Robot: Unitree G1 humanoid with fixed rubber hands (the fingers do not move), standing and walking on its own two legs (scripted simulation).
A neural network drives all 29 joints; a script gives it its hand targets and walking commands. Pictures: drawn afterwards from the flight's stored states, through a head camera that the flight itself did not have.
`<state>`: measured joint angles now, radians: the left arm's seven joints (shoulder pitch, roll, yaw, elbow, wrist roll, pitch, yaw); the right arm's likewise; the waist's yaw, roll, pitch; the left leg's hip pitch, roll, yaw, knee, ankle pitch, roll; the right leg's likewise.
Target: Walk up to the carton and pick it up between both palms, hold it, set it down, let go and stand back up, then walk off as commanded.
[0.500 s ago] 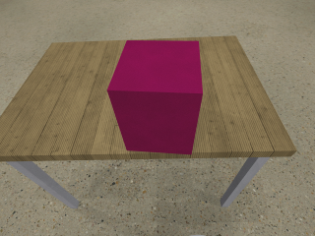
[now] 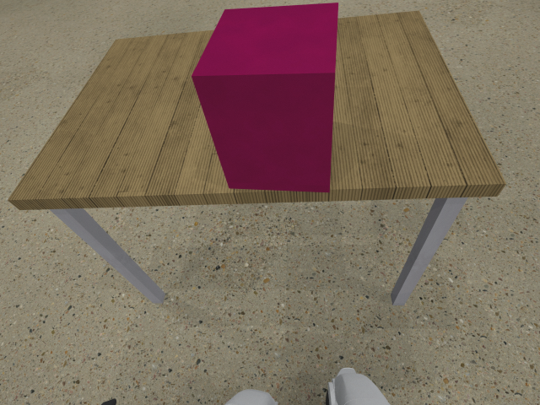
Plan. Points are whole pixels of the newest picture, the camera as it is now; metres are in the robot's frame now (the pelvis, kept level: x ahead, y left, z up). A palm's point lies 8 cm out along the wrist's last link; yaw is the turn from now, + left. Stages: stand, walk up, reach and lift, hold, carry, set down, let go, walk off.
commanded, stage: walk off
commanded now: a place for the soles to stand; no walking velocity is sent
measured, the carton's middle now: (278, 103) +0.61 +0.02 +0.09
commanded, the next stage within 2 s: stand in 1.16 s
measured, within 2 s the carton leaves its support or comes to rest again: neither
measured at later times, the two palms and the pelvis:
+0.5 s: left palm out of the picture -0.06 +0.31 -0.10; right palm out of the picture -0.07 -0.30 -0.12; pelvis -0.14 +0.00 +0.00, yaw -1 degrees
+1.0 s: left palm out of the picture -0.20 +0.34 -0.10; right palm out of the picture -0.19 -0.27 -0.10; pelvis -0.27 +0.04 +0.00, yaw +0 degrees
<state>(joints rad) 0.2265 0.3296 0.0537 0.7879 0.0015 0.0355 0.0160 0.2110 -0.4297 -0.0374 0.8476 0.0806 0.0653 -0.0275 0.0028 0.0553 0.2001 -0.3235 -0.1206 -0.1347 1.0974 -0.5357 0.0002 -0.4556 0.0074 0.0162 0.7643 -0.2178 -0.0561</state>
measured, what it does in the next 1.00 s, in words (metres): walks backwards: left foot, then right foot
